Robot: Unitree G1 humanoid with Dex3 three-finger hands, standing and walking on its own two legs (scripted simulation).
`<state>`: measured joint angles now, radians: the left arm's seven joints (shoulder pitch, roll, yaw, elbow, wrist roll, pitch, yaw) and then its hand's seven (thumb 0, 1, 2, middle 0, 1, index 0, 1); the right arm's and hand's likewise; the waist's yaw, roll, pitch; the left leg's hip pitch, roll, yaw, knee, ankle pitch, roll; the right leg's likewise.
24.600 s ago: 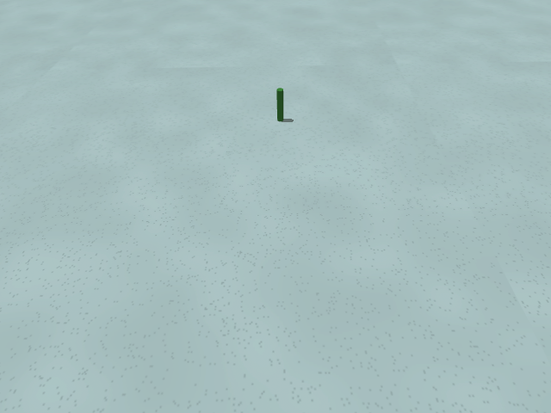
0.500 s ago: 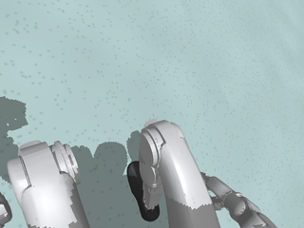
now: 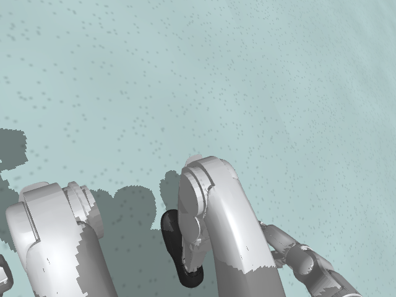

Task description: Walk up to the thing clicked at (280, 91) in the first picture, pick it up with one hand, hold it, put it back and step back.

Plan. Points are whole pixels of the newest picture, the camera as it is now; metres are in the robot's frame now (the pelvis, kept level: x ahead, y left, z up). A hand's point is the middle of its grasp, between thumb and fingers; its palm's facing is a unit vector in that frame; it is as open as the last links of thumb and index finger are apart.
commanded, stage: open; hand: left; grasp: from the side
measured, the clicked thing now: out of the picture +0.42 +0.31 -0.17
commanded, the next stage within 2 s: withdraw in 0.30 s
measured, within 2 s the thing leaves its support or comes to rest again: rests again in 0.20 s
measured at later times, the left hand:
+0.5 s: hand out of the picture +0.43 +0.30 -0.14, palm faces +0.37 -0.93 +0.02, open 14.9 cm
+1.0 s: hand out of the picture +0.39 +0.40 -0.03, palm faces +0.40 -0.89 -0.20, open 17.4 cm
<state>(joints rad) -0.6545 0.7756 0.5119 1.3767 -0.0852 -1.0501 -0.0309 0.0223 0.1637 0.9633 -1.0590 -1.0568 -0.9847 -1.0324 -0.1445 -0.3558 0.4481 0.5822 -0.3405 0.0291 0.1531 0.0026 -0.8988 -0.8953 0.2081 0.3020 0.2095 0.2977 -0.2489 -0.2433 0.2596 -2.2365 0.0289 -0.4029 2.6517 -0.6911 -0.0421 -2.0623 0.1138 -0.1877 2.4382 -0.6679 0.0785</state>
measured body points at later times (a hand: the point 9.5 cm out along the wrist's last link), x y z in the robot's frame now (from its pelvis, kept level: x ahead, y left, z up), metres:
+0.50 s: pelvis +0.00 +0.00 +0.00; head +0.21 +0.19 +0.35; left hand +0.40 +0.35 -0.14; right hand +0.17 -0.24 -0.03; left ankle +0.08 +0.13 -0.25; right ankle +0.13 -0.13 -0.25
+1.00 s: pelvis +0.00 +0.00 +0.04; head +0.18 +0.15 +0.42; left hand +0.36 +0.44 -0.02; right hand +0.19 -0.24 -0.03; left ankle +0.08 +0.13 -0.25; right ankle +0.13 -0.13 -0.25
